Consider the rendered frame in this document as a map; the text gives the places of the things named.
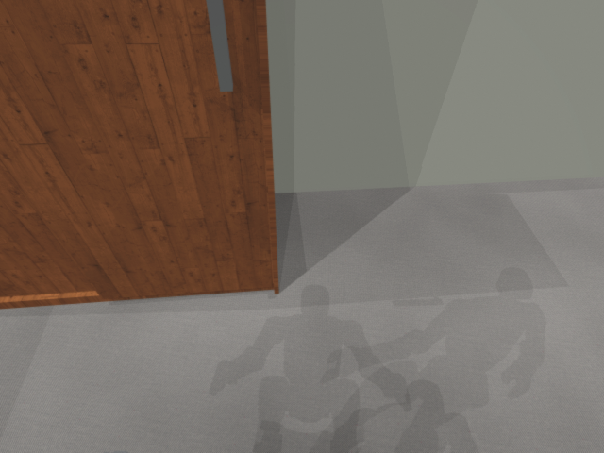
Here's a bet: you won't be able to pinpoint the wardrobe door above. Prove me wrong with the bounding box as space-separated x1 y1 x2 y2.
0 165 95 297
0 0 273 299

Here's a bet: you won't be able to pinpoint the handle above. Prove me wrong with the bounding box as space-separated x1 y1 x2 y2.
206 0 233 92

